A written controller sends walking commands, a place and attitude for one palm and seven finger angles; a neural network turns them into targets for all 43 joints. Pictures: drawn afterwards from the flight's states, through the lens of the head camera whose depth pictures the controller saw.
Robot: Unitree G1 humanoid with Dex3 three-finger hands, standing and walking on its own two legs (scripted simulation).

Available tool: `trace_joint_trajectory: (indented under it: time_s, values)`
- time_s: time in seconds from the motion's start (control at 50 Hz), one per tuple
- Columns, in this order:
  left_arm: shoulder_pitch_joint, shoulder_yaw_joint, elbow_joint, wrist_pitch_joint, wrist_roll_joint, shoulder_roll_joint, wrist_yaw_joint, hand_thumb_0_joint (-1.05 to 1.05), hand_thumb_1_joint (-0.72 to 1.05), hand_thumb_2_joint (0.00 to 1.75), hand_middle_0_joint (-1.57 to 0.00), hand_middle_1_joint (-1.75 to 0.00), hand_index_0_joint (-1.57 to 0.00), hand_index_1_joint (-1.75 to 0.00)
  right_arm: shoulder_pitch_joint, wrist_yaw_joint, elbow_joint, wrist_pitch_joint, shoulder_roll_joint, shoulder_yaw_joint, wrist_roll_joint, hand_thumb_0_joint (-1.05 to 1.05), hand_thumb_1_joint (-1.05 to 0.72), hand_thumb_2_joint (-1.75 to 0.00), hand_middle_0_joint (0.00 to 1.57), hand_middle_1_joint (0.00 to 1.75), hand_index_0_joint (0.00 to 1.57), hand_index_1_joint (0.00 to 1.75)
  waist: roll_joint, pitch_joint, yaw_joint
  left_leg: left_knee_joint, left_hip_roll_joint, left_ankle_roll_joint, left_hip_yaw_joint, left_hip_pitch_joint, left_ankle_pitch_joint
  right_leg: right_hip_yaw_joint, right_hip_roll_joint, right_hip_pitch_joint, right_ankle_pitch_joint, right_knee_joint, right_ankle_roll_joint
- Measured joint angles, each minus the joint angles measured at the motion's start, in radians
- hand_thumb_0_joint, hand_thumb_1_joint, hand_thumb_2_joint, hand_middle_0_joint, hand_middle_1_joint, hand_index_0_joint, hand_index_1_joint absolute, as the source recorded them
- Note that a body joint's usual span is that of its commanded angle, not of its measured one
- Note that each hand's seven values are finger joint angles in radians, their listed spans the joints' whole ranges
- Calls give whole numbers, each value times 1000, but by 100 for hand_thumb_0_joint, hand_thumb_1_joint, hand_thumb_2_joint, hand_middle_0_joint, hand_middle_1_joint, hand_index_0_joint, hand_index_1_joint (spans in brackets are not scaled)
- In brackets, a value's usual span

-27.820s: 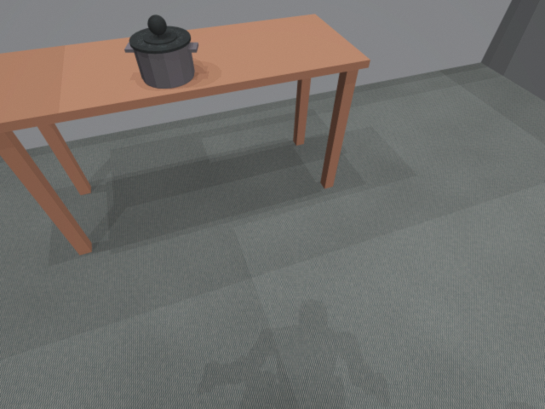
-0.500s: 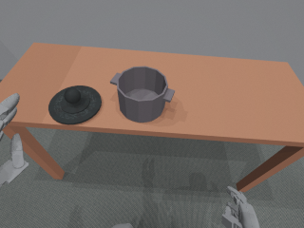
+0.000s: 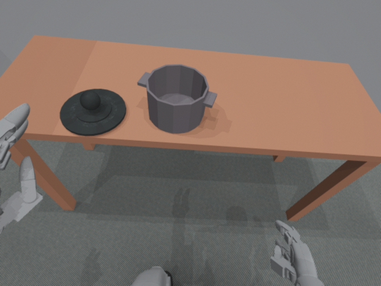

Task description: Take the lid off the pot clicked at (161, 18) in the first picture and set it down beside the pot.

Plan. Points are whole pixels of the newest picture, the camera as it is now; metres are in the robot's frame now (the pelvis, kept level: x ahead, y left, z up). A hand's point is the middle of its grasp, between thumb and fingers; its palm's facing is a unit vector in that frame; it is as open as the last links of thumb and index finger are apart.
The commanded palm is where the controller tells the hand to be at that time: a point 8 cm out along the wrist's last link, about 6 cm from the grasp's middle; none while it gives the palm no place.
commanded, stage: step back with the hand held close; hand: left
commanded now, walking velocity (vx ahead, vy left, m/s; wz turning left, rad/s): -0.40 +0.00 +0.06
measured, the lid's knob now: (90, 100) +0.56 +0.32 -0.01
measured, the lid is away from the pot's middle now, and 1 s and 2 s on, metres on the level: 0.25 0.25 0.25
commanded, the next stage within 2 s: stop stepping back and stand still in 0.44 s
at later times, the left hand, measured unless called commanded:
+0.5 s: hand out of the picture +0.13 +0.24 +0.18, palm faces +0.28 -0.87 -0.40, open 7.4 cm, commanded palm +0.06 +0.28 +0.19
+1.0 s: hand out of the picture +0.01 +0.27 +0.17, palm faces +0.31 -0.85 -0.42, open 7.4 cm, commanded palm -0.05 +0.31 +0.19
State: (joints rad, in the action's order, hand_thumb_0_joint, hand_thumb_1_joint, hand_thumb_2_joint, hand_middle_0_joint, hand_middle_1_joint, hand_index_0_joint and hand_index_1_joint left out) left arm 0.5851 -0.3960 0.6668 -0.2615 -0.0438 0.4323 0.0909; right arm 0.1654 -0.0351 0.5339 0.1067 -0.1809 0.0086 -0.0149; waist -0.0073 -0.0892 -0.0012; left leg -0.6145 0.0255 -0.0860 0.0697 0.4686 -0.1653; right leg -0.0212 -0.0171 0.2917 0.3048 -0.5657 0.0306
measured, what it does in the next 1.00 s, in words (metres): walks backwards: left foot, then right foot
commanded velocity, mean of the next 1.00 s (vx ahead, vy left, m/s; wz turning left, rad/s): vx -0.11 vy -0.01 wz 0.02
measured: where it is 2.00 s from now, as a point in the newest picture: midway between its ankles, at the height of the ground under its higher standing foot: outside the picture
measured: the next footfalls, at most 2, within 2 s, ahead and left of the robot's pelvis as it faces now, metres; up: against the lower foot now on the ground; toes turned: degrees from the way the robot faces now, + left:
left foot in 0.30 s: +0.04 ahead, +0.09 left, +0.00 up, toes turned +2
right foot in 0.60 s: -0.10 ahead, -0.16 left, +0.00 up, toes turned -1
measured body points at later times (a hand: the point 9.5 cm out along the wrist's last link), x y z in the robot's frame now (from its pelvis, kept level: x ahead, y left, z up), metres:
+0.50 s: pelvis -0.08 +0.01 +0.01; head -0.05 +0.06 +0.46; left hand +0.11 +0.28 +0.20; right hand +0.08 -0.22 -0.05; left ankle +0.00 +0.09 -0.72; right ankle -0.09 -0.14 -0.69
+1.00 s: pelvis -0.17 +0.03 +0.01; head -0.18 +0.07 +0.46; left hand -0.01 +0.31 +0.19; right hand -0.03 -0.20 -0.05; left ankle -0.08 +0.09 -0.72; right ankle -0.19 -0.09 -0.73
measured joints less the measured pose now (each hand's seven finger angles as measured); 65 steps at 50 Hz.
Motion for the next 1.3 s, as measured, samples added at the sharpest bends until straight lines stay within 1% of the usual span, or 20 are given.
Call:
trace_joint_trajectory:
  time_s: [0.04,0.1,0.18,0.26,0.34,0.42,0.54,0.56,0.6,0.66,0.72,0.78,0.88,0.96,1.02,1.08,1.12,1.16,1.24,1.3]
  values:
    - [22,-7,8,4,-4,16,-5,1,89,90,-21,-30,-21,-31,-3,2,-13,-5,3,-3,3,1,-90,-90,21,30,21,30,2,-5,5,6,4,2,-1,6,15,-3,-3,16,28,-19,-8]
    - [57,-24,21,5,-7,38,-6,1,89,90,-21,-30,-21,-31,7,2,-22,-12,2,-7,0,1,-90,-90,21,30,21,30,12,-2,11,-11,12,12,-13,21,17,-23,-5,18,-52,-4,-11]
    - [75,-14,23,-6,-2,31,4,1,88,90,-21,-30,-21,-31,40,-1,0,-26,-7,-22,-1,1,-90,-90,21,30,21,30,-2,31,12,-117,-10,53,-38,70,-193,-38,10,38,-40,-24,-15]
    - [58,13,7,-3,2,-14,26,1,88,90,-21,-30,-21,-31,60,-6,51,-51,-17,-37,-2,1,-90,-90,20,30,21,30,-42,73,13,-219,-38,73,-62,19,-247,-20,38,53,-47,-35,-1]
    - [-10,12,-13,-6,4,-20,44,1,88,90,-21,-30,-21,-31,57,-21,60,-38,-23,-43,-2,1,-91,-90,20,30,20,30,-56,70,37,-96,-26,39,-72,-29,-97,-20,44,107,-7,-97,0]
    - [-7,-19,-19,10,-10,-8,43,1,89,90,-21,-30,-21,-31,43,-4,59,9,19,-38,18,1,-91,-90,20,30,20,30,-56,56,39,-32,-2,30,-54,-29,-64,40,-24,154,177,-296,-17]
    - [46,-1,32,22,-12,13,25,1,89,90,-20,-30,-21,-31,42,27,45,36,43,-14,23,1,-90,-90,20,30,20,30,-14,63,28,79,38,38,-37,-27,38,22,-31,23,103,-86,-16]
    - [13,28,-17,14,15,17,7,1,89,90,-20,-30,-21,-31,41,30,53,43,29,-15,25,1,-90,-90,20,30,21,30,10,71,28,59,38,39,-52,3,46,7,-23,-1,52,-46,-14]
    - [-34,42,-40,70,11,36,-22,1,89,90,-20,-30,-21,-31,24,28,57,16,20,-13,12,1,-90,-90,21,30,21,30,3,65,18,14,24,46,-46,33,35,16,9,-65,4,54,-13]
    - [19,12,-21,57,-7,46,-19,1,89,90,-21,-30,-21,-31,10,11,44,-19,18,-11,1,1,-90,-90,21,30,21,30,13,44,50,-86,14,65,-82,73,-117,-2,3,-48,9,15,15]
    - [116,2,39,48,-12,38,0,1,89,90,-21,-30,-21,-31,62,3,28,-43,7,-24,-12,1,-90,-90,21,30,21,30,-16,80,48,-257,-24,79,-77,60,-192,12,24,-35,21,-27,16]
    - [119,12,49,30,-6,6,24,1,88,90,-21,-30,-22,-31,122,-19,19,-40,-33,-36,-17,1,-90,-90,21,30,21,30,3,135,45,-127,-18,52,-97,-34,-206,-13,31,-6,41,-62,18]
    - [-19,-10,-98,37,1,-27,44,1,88,90,-21,-30,-21,-31,117,-29,62,-2,-8,-27,-14,1,-91,-90,20,30,20,30,-32,106,32,-32,-53,6,-76,-62,-58,30,-5,30,144,-204,-19]
    - [29,7,-96,65,4,-26,37,1,89,90,-20,-30,-21,-31,129,-4,44,20,20,5,-6,1,-91,-90,20,30,20,30,-39,120,41,79,-65,10,-72,-84,-35,-9,-39,-77,139,4,-36]
    - [74,43,-46,59,17,-11,17,1,89,90,-20,-30,-21,-31,112,1,36,14,17,11,7,1,-90,-90,20,30,20,30,-29,105,28,1,-66,34,-68,-40,-129,-10,-45,-106,-22,107,-61]
    - [88,68,-22,49,17,-2,7,1,89,90,-21,-30,-21,-31,109,-3,67,-10,12,0,7,1,-90,-90,21,30,21,30,-40,117,1,-219,-68,54,-68,-1,-203,-1,-34,-97,-26,86,-69]
    - [75,66,-29,49,15,-10,14,1,88,90,-21,-30,-21,-31,115,-14,78,-24,7,-2,5,1,-90,-90,21,30,21,30,-55,134,-9,-190,-50,49,-54,-47,-228,1,-12,-90,1,66,-62]
    - [41,58,-43,46,12,-28,28,1,88,90,-21,-30,-21,-31,118,-28,66,-16,-16,-3,2,1,-90,-90,21,30,21,30,-37,138,-1,-28,-23,35,-67,-123,-225,-19,-2,-63,41,11,-52]
    - [-40,21,-94,62,-2,-31,46,1,88,90,-21,-30,-21,-31,74,-33,80,13,10,-3,-1,1,-91,-90,20,30,20,30,-61,88,20,-4,-53,3,-40,-136,-99,43,-11,35,148,-247,-42]
    - [-2,16,-70,87,-5,-23,46,1,89,90,-20,-30,-21,-31,78,-9,70,32,42,18,2,1,-91,-90,20,30,20,30,-66,84,39,92,-52,2,-44,-175,-59,29,-16,70,123,-265,-37]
